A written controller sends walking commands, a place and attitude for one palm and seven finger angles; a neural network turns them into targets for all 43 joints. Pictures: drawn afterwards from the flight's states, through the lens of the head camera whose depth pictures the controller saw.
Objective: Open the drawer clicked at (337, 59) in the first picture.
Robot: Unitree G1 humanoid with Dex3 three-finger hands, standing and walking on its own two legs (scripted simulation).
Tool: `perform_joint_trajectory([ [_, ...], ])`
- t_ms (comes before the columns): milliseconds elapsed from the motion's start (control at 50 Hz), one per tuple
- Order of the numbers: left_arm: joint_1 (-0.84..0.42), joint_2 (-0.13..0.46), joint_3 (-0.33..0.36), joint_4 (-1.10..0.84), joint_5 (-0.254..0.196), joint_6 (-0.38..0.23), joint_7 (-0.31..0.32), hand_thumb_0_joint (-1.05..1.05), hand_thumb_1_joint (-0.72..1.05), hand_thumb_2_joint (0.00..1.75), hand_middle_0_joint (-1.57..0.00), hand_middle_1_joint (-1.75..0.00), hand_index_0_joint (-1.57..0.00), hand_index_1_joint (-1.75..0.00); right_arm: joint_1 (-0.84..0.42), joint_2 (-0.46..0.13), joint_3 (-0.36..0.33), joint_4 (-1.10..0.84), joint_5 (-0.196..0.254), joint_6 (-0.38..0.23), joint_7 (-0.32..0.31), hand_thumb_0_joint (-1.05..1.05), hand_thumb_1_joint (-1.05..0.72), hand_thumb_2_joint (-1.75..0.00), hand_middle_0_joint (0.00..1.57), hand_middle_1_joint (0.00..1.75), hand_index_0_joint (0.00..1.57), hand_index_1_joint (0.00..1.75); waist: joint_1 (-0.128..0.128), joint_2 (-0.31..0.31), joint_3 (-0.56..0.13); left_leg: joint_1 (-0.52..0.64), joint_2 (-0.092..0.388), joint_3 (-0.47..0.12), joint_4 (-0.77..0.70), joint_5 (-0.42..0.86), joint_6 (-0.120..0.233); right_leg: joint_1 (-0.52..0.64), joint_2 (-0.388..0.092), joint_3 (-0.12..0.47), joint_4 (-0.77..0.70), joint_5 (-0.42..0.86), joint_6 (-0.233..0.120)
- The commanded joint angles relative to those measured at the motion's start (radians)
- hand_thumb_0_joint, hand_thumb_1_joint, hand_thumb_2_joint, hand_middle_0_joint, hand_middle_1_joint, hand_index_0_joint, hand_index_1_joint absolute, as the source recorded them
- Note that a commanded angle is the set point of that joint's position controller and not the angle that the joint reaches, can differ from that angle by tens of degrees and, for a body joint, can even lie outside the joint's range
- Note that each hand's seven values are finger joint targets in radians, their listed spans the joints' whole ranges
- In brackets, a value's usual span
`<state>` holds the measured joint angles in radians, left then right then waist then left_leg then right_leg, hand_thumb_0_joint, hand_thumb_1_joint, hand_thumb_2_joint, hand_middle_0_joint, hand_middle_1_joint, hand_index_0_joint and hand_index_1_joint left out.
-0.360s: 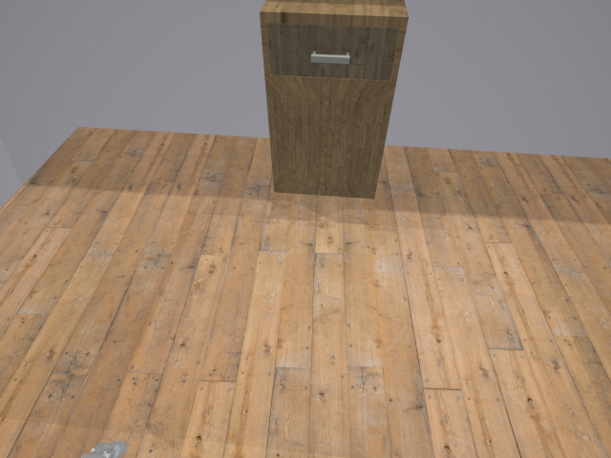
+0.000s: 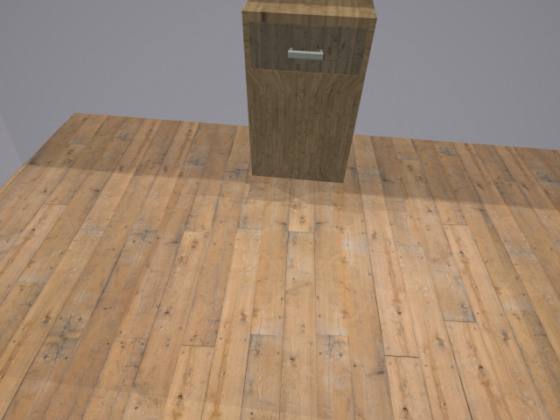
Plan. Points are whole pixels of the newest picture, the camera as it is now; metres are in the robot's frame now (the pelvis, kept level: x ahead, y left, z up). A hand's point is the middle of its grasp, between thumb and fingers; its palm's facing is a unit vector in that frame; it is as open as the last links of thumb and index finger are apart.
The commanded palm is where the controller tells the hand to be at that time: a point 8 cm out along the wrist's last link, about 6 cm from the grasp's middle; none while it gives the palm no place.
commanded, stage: stand and wait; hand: left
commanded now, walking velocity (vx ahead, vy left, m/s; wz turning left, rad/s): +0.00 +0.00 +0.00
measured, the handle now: (305, 52) +1.41 -0.02 -0.08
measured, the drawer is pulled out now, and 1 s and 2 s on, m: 0.00 0.00 0.00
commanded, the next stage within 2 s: look at it before walking up in 0.46 s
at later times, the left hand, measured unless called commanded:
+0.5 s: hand out of the picture +0.07 +0.25 -0.15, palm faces -0.03 -0.94 -0.33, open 7.4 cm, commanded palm none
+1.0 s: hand out of the picture +0.07 +0.25 -0.15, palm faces -0.04 -0.95 -0.32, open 7.4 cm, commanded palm none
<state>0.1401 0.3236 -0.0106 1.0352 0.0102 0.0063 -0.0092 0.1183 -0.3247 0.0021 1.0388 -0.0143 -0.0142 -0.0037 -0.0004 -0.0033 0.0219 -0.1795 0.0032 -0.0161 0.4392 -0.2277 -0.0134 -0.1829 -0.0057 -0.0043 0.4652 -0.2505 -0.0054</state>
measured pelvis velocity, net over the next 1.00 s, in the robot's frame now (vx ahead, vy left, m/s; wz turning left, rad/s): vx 0.00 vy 0.01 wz -0.01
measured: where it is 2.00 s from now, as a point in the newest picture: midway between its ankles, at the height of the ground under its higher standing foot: outside the picture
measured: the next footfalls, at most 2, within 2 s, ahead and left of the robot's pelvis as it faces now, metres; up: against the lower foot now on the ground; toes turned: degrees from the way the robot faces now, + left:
left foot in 1.88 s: +0.35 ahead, +0.09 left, +0.00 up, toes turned -7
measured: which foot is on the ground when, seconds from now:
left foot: down 0.00-1.00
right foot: down 0.00-1.00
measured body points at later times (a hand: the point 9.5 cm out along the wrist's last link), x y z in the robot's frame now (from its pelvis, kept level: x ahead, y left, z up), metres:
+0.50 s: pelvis +0.00 +0.00 +0.00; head +0.00 +0.00 +0.45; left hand +0.07 +0.30 -0.13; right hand +0.07 -0.29 -0.13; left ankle +0.01 +0.13 -0.74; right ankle +0.00 -0.12 -0.74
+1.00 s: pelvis +0.00 +0.01 +0.00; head +0.00 +0.01 +0.45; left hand +0.07 +0.30 -0.13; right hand +0.08 -0.29 -0.13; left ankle +0.01 +0.13 -0.74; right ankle +0.00 -0.12 -0.74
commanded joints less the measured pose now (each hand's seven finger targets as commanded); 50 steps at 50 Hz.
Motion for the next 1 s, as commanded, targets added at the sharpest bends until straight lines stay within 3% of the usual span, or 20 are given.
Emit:
perform_joint_trajectory([
  [0,-0.050,0.217,0.047,-0.056,0.000,-0.028,0.018,0.00,0.90,0.90,-0.20,-0.30,-0.20,-0.30,-0.048,-0.206,-0.046,-0.051,0.000,-0.022,-0.012,0.00,-0.90,-0.90,0.20,0.30,0.20,0.30,0.001,0.005,-0.054,0.013,0.102,-0.079,-0.079,0.118,0.045,-0.006,-0.110,0.110,-0.112,0.081,-0.034],
  [980,-0.032,0.220,0.040,-0.007,0.002,-0.029,0.018,0.00,0.90,0.90,-0.20,-0.30,-0.20,-0.30,-0.044,-0.218,-0.038,0.008,0.007,-0.021,-0.008,0.00,-0.90,-0.90,0.20,0.30,0.20,0.30,0.006,0.003,-0.038,0.042,0.116,-0.091,-0.138,0.130,0.041,0.026,-0.112,0.105,-0.155,0.108,-0.022],
])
